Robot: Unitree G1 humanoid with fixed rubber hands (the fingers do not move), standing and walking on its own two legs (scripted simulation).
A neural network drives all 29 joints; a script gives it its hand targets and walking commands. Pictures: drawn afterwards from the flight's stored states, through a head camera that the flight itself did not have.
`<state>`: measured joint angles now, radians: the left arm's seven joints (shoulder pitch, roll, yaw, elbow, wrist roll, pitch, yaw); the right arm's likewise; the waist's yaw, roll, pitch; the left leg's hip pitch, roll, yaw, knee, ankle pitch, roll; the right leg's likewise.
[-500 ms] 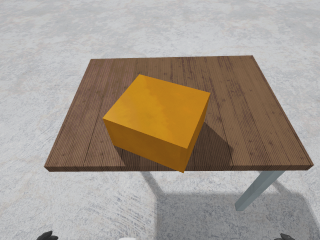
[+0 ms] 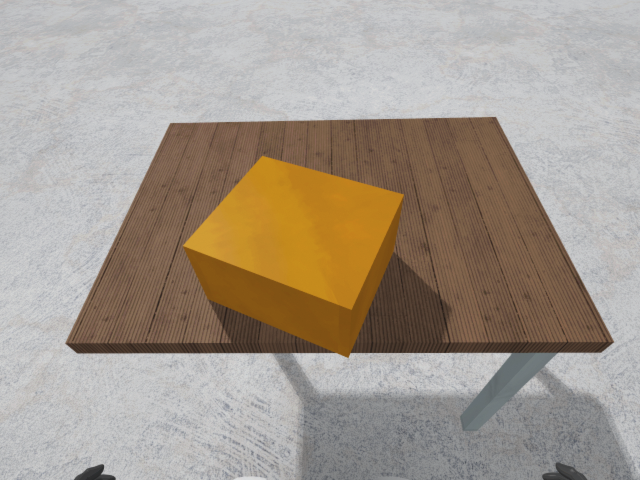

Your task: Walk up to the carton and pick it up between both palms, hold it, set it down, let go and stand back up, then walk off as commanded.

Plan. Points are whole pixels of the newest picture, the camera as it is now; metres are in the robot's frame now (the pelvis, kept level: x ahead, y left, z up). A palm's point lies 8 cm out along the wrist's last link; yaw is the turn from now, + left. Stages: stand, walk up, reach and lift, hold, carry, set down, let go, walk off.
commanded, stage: walk up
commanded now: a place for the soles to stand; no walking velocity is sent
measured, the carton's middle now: (301, 248) +0.48 +0.03 -0.04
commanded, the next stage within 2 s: stand in 1.46 s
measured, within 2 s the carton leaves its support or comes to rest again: neither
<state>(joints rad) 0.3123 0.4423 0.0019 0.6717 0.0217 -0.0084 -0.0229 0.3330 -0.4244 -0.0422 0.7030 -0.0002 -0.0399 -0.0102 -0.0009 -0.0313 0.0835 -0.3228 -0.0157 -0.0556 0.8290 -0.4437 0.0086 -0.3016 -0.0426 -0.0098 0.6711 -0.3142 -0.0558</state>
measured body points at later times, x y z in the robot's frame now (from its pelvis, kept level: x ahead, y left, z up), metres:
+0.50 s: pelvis +0.02 +0.01 -0.01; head +0.04 +0.01 +0.44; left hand +0.14 +0.32 -0.09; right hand +0.11 -0.31 -0.10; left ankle +0.04 +0.16 -0.73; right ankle +0.04 -0.09 -0.73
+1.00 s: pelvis +0.03 +0.02 +0.00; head +0.04 +0.02 +0.45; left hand +0.17 +0.33 -0.08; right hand +0.13 -0.30 -0.09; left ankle +0.04 +0.16 -0.73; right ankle +0.04 -0.09 -0.73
